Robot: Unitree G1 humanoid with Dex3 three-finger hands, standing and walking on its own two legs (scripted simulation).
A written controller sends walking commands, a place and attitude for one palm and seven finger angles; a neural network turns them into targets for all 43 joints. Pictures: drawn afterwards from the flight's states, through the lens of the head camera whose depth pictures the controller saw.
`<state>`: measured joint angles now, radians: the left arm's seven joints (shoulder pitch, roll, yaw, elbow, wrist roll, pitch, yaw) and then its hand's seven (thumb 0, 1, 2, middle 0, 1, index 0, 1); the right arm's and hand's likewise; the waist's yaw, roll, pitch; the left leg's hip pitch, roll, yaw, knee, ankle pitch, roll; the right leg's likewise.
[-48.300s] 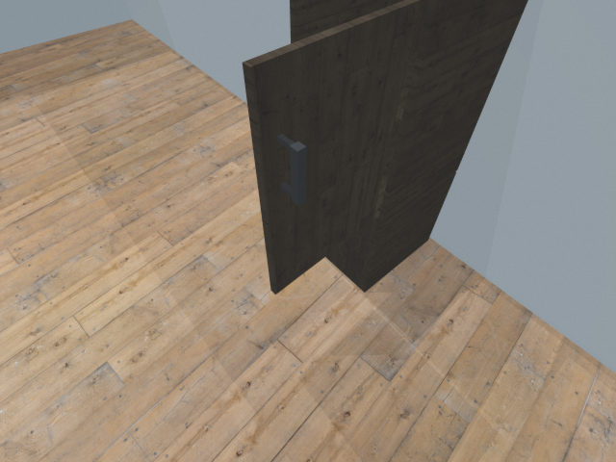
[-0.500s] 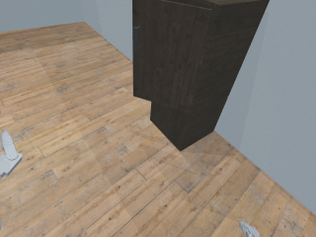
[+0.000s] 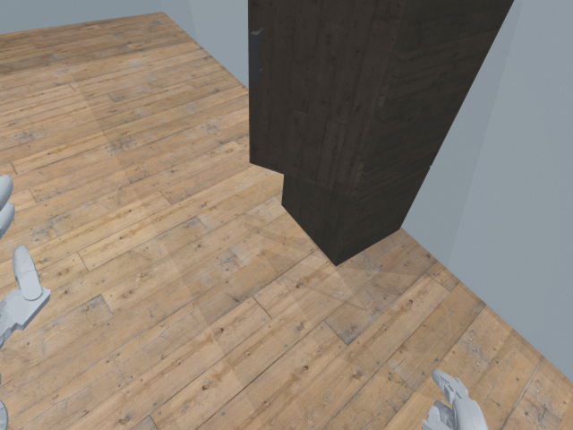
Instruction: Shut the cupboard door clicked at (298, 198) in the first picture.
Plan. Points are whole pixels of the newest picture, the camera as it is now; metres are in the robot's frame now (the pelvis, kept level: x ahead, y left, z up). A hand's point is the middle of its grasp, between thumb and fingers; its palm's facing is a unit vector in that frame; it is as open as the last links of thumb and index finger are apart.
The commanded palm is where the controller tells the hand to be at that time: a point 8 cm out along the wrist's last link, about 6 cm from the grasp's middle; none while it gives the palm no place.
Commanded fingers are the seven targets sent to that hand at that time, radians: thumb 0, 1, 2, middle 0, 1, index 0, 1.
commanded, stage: stop stepping back and stand still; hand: left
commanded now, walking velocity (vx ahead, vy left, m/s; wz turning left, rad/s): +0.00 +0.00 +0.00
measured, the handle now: (258, 54) +0.98 +0.14 +0.06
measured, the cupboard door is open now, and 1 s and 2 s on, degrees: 33 33 33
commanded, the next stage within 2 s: let the arm hang, fingers relaxed in 0.36 s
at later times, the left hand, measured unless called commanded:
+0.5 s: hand (35, 307) +0.20 +0.28 +0.14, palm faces +0.36 -0.81 -0.47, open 7.4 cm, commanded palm none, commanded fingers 0.00 0.90 0.90 -0.20 -0.30 -0.20 -0.30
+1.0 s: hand out of the picture -0.07 +0.22 -0.16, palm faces +0.02 -0.97 -0.23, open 7.2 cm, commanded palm none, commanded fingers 0.00 0.90 0.90 -0.20 -0.30 -0.20 -0.30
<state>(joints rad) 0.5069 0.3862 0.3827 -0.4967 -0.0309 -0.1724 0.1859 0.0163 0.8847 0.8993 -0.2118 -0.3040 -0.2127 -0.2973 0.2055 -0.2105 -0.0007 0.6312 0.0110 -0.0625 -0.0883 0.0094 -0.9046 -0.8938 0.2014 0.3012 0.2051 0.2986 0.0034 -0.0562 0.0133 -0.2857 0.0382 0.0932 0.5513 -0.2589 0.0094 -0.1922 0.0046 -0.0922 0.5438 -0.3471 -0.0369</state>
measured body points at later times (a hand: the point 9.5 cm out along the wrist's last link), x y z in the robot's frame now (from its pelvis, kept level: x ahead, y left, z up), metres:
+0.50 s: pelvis -0.01 +0.02 +0.00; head -0.01 +0.02 +0.45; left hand +0.18 +0.32 +0.16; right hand +0.14 -0.22 -0.09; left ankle +0.02 +0.11 -0.73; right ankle -0.03 -0.09 -0.73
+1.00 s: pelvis -0.04 +0.03 +0.01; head -0.03 +0.03 +0.46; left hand -0.07 +0.28 -0.15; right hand -0.05 -0.21 -0.14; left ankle +0.02 +0.11 -0.73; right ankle -0.03 -0.09 -0.73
